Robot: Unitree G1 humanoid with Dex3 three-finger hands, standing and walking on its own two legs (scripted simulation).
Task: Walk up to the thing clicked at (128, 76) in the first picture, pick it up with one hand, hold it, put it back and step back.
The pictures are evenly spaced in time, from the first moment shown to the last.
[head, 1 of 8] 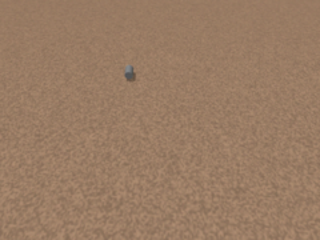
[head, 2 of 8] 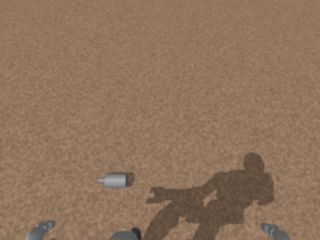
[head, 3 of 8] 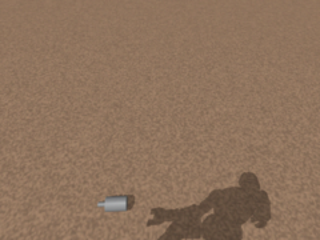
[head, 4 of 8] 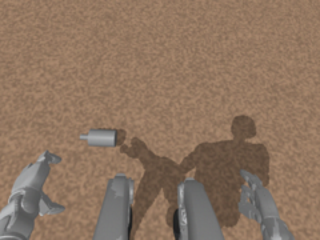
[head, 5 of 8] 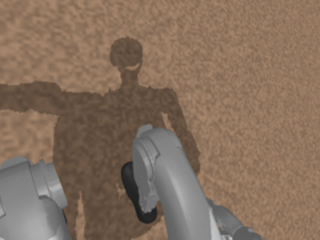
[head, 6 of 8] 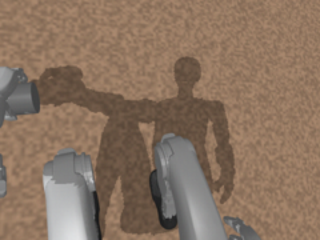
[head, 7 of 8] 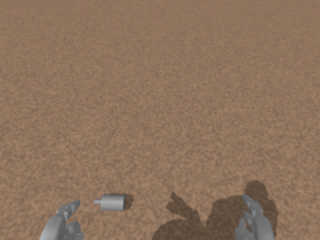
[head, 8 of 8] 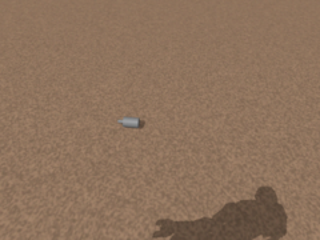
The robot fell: no
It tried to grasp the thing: yes
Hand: left
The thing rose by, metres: 0.65
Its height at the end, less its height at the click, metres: +0.00
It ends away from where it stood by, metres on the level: 0.02
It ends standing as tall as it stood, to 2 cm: yes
